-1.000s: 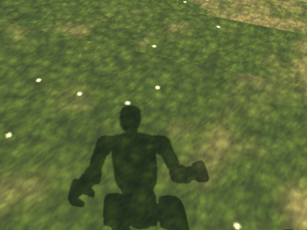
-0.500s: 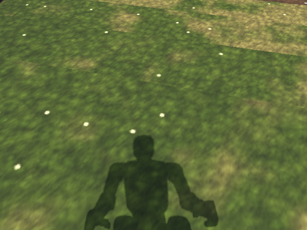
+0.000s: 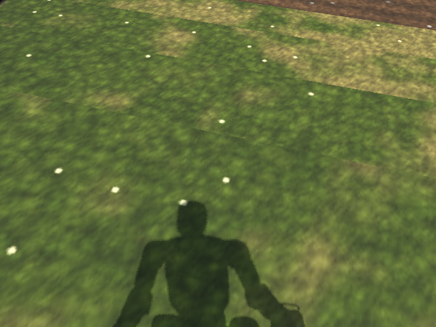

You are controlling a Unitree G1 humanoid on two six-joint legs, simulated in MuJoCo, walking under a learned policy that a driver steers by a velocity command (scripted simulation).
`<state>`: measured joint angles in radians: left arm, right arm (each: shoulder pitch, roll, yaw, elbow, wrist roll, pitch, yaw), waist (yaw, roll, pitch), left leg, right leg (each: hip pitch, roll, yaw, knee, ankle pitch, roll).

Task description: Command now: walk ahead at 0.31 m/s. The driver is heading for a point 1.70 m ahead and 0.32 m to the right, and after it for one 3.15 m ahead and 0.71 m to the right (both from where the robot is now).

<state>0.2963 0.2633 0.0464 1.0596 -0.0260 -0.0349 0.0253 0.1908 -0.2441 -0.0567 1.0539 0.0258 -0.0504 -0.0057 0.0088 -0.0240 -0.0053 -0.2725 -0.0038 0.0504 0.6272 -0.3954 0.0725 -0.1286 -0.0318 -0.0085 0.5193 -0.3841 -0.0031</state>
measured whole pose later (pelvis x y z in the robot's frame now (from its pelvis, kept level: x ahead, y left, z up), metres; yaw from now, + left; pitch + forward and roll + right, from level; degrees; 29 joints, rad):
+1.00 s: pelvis +0.52 -0.01 +0.00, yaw +0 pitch +2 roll -2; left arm 0.38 0.25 0.06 1.02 -0.02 -0.07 0.01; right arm 0.00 -0.24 -0.04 0.87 0.02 -0.09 0.03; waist 0.08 0.03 0.01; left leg -0.57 0.07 0.01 0.51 0.01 0.04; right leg 0.08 0.04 -0.06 0.23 -0.35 -0.02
